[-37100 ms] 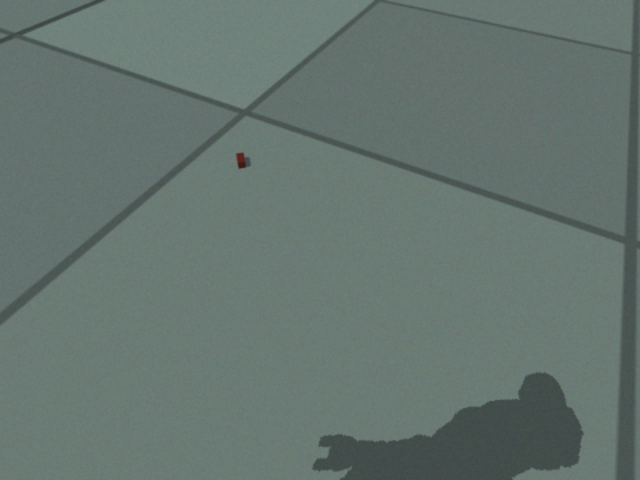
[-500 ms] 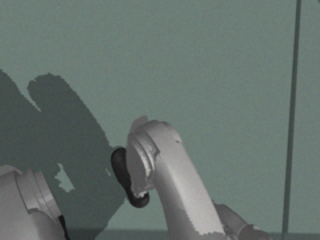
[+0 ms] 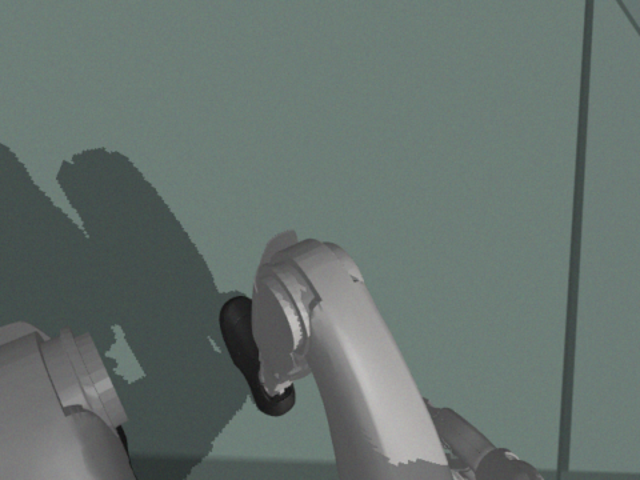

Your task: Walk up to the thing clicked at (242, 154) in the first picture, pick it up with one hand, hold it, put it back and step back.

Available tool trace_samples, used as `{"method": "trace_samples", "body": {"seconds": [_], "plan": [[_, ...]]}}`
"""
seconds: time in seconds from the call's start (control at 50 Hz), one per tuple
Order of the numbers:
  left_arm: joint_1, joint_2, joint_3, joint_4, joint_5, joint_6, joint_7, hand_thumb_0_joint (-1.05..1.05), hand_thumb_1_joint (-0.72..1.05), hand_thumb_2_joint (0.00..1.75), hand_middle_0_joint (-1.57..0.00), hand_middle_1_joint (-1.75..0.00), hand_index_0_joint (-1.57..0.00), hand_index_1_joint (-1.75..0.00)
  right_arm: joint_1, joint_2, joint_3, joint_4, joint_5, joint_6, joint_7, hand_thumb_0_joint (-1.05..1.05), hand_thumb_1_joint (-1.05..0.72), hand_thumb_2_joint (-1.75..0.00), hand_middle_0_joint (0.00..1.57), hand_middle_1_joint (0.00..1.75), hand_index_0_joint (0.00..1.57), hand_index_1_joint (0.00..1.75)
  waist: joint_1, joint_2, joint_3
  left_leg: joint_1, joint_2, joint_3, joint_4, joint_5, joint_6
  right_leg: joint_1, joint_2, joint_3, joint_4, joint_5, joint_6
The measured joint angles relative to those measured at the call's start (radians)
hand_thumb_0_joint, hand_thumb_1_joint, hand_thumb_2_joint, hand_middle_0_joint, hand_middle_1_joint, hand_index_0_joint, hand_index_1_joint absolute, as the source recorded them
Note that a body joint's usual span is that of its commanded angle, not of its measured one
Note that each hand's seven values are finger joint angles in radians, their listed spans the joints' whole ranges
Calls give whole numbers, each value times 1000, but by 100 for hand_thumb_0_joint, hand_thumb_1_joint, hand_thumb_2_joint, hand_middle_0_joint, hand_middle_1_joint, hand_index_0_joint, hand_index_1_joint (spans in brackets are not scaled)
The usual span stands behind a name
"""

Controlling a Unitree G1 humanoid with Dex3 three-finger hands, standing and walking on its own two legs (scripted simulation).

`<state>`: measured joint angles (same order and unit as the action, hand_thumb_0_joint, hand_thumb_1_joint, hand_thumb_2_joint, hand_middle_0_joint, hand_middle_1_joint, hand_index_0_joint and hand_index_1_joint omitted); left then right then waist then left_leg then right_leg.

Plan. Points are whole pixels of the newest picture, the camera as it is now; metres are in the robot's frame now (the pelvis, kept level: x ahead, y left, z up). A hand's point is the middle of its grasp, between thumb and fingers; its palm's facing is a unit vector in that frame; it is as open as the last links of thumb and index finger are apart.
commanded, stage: close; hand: left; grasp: from above
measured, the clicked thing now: out of the picture +0.46 +0.35 -0.30
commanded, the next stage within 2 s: settle in 1.02 s
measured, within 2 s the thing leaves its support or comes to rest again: leaves its support in 1.38 s
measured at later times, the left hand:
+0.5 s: hand out of the picture +0.45 +0.33 -0.26, palm faces -0.45 -0.16 -0.88, open 7.2 cm
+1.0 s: hand out of the picture +0.45 +0.33 -0.26, palm faces -0.45 -0.15 -0.88, open 5.4 cm
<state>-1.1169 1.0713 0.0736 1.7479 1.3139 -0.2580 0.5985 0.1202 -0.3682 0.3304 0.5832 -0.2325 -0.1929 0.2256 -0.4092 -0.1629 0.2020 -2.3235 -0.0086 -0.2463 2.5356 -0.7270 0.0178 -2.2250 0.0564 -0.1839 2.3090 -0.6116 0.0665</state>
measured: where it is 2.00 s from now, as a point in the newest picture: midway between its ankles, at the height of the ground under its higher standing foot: (195, 424)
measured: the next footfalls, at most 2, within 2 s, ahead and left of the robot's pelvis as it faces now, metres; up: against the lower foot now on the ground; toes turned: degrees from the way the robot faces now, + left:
none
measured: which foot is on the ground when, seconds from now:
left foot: down 0.00-1.00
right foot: down 0.00-1.00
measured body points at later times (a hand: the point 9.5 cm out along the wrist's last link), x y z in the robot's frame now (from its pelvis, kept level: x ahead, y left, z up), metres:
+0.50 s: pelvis +0.00 +0.00 +0.00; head +0.29 +0.13 +0.31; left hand +0.47 +0.33 -0.21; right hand +0.05 -0.25 -0.04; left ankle +0.06 +0.12 -0.28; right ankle +0.13 -0.12 -0.28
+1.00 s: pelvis +0.00 +0.00 +0.00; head +0.29 +0.14 +0.32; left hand +0.47 +0.34 -0.21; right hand +0.06 -0.25 -0.04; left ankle +0.06 +0.12 -0.28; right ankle +0.13 -0.12 -0.28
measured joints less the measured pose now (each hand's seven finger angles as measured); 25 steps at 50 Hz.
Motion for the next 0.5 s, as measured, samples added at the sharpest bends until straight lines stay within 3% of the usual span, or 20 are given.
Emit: {"method": "trace_samples", "body": {"seconds": [0.24,0.5], "plan": [[-15,0,1,17,-1,21,27,0,35,28,-71,-38,-78,-36,-1,10,13,-7,-3,-18,10,0,-90,-90,20,30,20,30,-7,7,-2,-7,1,3,-3,-1,4,-5,-1,1,-4,-2,1],[-5,9,23,-2,-21,18,0,0,46,16,-80,-28,-90,-26,5,-1,8,-16,-1,-5,0,0,-90,-90,20,30,20,30,-4,14,13,-2,2,-3,-10,-1,-4,-5,-1,-3,-9,2,0]]}}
